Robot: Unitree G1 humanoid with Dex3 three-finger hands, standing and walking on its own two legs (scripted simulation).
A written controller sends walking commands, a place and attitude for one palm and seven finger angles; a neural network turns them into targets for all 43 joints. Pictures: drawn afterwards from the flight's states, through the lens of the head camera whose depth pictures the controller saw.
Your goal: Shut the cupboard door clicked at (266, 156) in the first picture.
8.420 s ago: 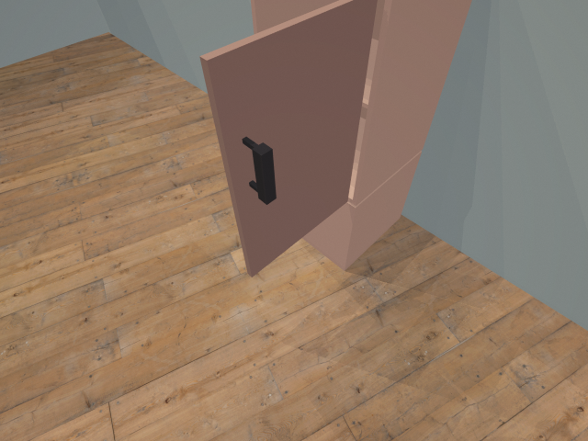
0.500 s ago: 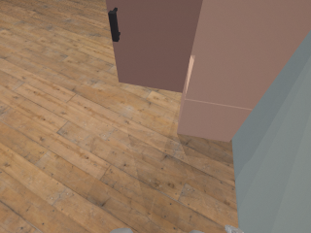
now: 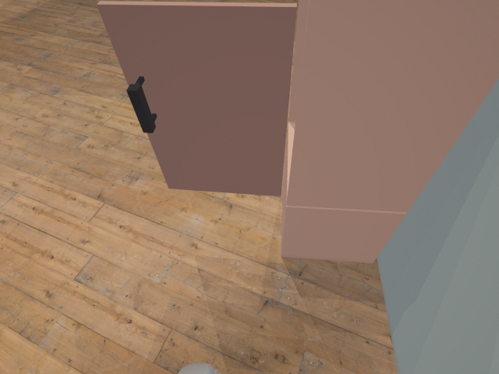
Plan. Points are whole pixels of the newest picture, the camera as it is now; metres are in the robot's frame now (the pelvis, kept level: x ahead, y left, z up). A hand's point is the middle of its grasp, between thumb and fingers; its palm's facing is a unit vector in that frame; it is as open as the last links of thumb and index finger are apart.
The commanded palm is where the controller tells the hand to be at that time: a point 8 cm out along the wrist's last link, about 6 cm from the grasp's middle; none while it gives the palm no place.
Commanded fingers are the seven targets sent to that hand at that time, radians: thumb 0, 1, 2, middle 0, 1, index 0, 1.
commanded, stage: take the last steps up to it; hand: left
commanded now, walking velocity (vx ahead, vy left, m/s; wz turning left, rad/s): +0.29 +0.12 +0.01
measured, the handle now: (145, 104) +0.70 +0.28 +0.02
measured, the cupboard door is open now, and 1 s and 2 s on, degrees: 89 89 89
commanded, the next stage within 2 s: come to a stop and stand still in 0.28 s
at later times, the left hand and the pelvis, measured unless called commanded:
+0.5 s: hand (120, 348) +0.19 +0.27 -0.18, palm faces +0.05 -0.98 -0.18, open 7.4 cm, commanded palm none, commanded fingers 0.00 0.90 0.90 -0.20 -0.30 -0.20 -0.30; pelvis +0.18 +0.10 -0.01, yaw -2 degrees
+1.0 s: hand (126, 301) +0.29 +0.29 -0.19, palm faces -0.02 -0.98 -0.19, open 7.4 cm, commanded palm none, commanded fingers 0.00 0.90 0.90 -0.20 -0.30 -0.20 -0.30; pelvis +0.20 +0.12 -0.01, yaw -2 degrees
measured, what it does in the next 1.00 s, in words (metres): walks ahead: left foot, then right foot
